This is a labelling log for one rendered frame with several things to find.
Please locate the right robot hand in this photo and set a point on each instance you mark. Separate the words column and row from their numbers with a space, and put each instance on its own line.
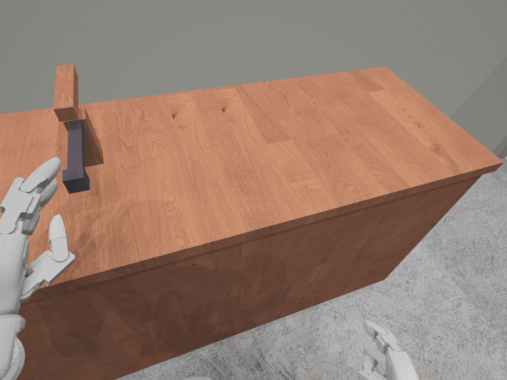
column 396, row 366

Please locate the counter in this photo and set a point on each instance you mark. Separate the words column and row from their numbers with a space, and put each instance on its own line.
column 214, row 211

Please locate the tap lever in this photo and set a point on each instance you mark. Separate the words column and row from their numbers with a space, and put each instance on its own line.
column 75, row 177

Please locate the left robot forearm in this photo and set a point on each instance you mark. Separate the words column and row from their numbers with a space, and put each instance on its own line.
column 12, row 353

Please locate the left robot hand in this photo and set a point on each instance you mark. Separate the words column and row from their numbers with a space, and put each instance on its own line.
column 20, row 217

